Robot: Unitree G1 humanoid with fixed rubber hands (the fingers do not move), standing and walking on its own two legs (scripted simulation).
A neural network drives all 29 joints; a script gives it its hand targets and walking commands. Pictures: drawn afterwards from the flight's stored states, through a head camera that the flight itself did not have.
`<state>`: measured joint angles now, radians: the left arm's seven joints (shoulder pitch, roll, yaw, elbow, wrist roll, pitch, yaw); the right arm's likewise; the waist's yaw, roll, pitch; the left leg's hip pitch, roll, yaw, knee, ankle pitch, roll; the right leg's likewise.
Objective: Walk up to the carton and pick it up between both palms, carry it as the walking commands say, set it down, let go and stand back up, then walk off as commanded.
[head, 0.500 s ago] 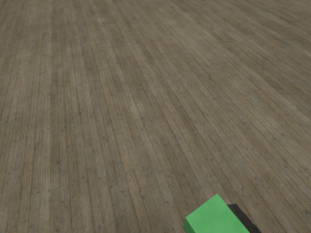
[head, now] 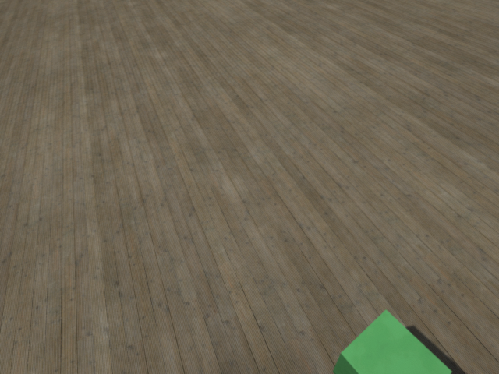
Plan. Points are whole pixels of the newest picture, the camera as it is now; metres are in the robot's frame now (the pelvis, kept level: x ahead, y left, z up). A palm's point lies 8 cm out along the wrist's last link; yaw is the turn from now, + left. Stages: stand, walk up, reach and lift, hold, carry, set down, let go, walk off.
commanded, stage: walk off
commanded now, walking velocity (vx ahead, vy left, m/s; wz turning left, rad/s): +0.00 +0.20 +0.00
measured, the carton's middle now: (384, 371) +0.27 -0.32 -0.65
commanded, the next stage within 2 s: stand in 1.26 s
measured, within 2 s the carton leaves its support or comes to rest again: neither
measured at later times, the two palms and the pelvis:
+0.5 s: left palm out of the picture +0.01 +0.43 -0.14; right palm out of the picture +0.06 -0.10 -0.11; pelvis -0.01 +0.15 +0.00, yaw +0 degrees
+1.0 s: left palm out of the picture -0.03 +0.52 -0.10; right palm out of the picture +0.04 +0.00 -0.14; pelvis -0.02 +0.25 +0.01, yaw +1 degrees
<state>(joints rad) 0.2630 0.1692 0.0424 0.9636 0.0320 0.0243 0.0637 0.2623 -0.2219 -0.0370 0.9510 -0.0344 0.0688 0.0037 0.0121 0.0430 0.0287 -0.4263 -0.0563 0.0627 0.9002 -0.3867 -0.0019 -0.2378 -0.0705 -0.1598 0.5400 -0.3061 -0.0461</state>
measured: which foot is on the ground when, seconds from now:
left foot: up 0.00-0.30, down 0.32-0.72, up 0.74-1.00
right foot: down 0.00-0.32, up 0.34-0.70, down 0.72-1.00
